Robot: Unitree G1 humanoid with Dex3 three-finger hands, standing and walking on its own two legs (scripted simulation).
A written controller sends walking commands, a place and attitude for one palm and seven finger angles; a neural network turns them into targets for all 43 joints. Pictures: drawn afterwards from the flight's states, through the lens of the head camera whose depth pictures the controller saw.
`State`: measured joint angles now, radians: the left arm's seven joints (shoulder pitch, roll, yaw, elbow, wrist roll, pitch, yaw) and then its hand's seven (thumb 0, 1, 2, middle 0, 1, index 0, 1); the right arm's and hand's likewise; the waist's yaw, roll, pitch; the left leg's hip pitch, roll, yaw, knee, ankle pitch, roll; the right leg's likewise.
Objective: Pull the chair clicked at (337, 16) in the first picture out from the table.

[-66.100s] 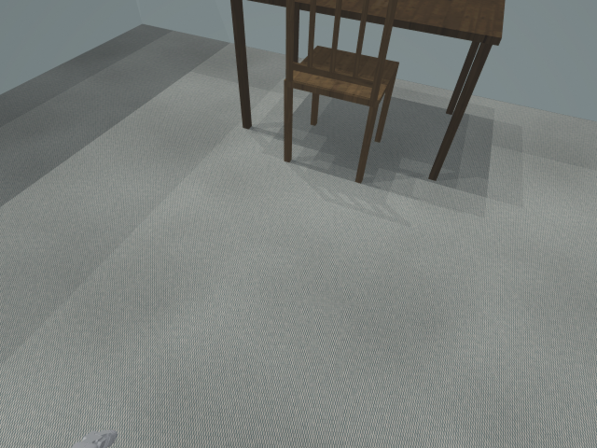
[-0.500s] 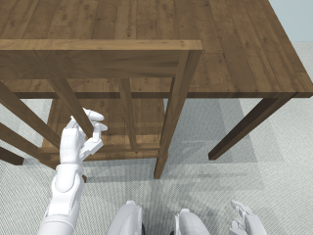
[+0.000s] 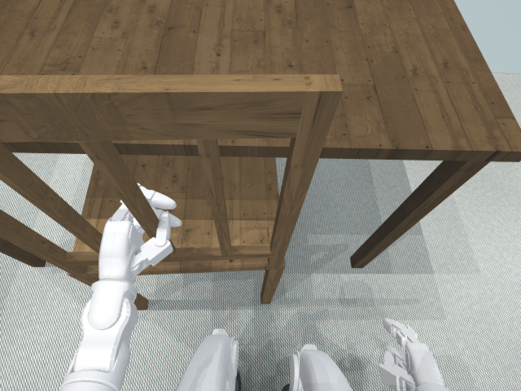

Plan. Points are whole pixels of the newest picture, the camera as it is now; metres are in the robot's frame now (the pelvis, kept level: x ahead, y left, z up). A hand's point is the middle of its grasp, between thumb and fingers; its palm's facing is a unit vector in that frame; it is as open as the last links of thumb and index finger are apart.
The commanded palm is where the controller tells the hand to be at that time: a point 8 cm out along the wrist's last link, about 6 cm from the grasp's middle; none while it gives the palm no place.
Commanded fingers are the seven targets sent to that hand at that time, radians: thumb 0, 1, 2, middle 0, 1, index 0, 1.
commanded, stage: step backward, pulling the chair out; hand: left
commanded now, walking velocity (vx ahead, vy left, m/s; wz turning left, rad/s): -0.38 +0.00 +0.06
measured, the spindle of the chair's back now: (144, 213) +0.34 +0.18 +0.06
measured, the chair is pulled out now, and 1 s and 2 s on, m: -0.06 0.03 0.10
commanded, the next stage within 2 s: none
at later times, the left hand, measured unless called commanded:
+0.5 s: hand (158, 254) +0.29 +0.16 +0.03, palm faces +0.03 -0.99 -0.14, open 5.0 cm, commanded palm +0.26 +0.21 +0.04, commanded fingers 0.00 0.90 0.90 -0.50 -1.45 -0.50 -1.45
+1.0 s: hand (157, 301) +0.23 +0.15 +0.03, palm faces +0.02 -0.98 -0.17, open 5.0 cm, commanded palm +0.21 +0.20 +0.04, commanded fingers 0.00 0.90 0.90 -0.50 -1.45 -0.50 -1.45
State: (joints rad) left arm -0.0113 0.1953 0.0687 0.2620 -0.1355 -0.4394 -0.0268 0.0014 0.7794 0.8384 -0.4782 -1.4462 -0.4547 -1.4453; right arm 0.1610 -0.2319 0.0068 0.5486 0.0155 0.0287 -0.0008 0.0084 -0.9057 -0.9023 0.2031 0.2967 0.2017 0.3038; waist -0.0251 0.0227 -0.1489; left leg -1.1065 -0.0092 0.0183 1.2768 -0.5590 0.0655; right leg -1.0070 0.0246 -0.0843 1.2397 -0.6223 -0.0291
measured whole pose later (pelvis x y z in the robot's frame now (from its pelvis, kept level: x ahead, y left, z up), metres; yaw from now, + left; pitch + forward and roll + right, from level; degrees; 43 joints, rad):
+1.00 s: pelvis -0.06 +0.01 +0.11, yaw -1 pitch +2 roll -2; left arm -0.14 0.18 0.01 0.76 -0.04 -0.25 0.10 0.03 0.74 0.82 -0.38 -1.21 -0.49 -1.44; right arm 0.20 -0.25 0.00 0.64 0.03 0.07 -0.12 0.01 -0.90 -0.90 0.20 0.30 0.20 0.30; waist -0.05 0.02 0.09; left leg -0.42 0.00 0.05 0.53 -0.15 0.07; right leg -0.34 0.03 -0.07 0.48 -0.18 -0.02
